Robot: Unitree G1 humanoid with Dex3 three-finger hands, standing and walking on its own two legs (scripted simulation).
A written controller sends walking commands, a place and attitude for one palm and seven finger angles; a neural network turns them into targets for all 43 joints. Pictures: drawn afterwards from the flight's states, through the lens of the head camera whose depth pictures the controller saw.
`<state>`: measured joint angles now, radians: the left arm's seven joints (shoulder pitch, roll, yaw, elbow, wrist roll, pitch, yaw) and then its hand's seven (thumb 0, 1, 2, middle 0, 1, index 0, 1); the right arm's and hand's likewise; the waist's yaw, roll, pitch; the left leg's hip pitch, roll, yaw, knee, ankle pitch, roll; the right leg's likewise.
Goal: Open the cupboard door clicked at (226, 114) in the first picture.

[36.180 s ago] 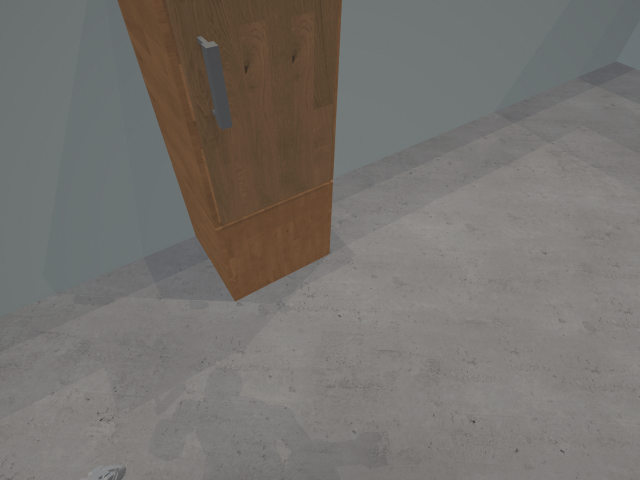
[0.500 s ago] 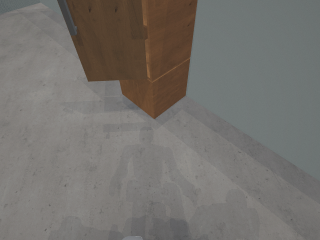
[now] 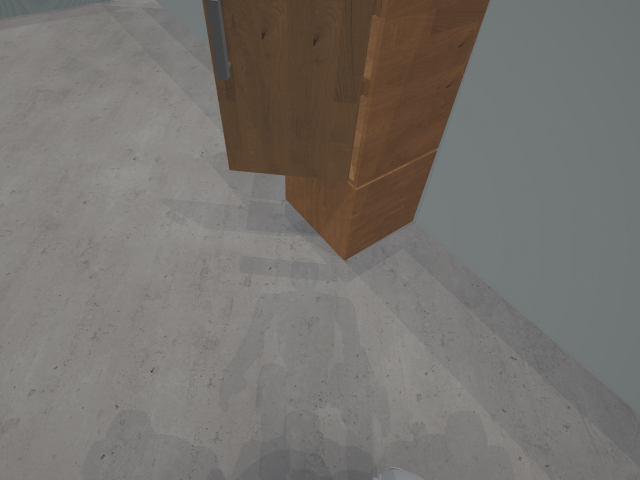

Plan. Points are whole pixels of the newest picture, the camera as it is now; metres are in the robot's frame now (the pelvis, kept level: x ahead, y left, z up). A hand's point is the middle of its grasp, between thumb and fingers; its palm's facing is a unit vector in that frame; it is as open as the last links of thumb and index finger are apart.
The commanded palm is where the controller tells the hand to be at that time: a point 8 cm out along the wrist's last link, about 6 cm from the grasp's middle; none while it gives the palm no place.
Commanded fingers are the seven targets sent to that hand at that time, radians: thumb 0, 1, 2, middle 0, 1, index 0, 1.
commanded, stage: take the last steps up to it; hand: left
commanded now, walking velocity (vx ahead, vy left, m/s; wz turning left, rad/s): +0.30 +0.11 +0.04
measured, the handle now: (221, 36) +0.99 +0.31 +0.08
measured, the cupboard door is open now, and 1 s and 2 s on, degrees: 49 49 49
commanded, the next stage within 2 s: come to a stop and stand still in 0.90 s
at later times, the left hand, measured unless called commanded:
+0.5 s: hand (187, 463) +0.17 +0.20 -0.17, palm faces +0.14 -0.97 -0.20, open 7.2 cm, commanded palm none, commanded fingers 0.00 0.90 0.90 -0.20 -0.30 -0.20 -0.30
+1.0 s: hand (206, 291) +0.45 +0.25 -0.17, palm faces +0.00 -0.98 -0.19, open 7.4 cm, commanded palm none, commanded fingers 0.00 0.90 0.90 -0.20 -0.30 -0.20 -0.30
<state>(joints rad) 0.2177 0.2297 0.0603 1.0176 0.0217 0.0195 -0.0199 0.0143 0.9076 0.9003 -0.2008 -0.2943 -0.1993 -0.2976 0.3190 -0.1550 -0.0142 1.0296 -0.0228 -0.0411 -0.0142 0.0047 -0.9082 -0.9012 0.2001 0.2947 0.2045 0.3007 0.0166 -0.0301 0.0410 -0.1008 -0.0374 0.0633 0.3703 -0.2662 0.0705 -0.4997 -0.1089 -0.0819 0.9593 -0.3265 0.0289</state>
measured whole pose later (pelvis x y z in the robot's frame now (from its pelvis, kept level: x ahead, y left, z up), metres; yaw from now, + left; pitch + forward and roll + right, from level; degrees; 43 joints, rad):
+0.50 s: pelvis +0.17 +0.01 +0.00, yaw +3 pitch +0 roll +0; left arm 0.29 0.19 0.07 1.06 0.02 -0.06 0.00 -0.01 0.94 0.90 -0.21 -0.29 -0.20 -0.30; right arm 0.24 -0.18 -0.06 1.03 -0.03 -0.01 0.03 0.01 -0.91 -0.90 0.20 0.29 0.20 0.30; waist 0.02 -0.02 0.04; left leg -0.48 0.10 0.06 0.72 -0.22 -0.03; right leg -0.11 -0.07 -0.16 0.37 -0.25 0.02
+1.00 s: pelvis +0.35 +0.07 -0.01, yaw +0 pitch +0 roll +2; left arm 0.14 0.17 0.04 0.99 0.02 -0.03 -0.01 0.01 0.91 0.90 -0.20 -0.29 -0.20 -0.30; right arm 0.37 -0.15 -0.02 1.11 -0.02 -0.04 -0.02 0.00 -0.92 -0.90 0.20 0.29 0.21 0.30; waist -0.02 -0.02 0.04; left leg -0.10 -0.01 0.17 0.48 -0.36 0.03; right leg -0.34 -0.07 -0.10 0.56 -0.19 -0.02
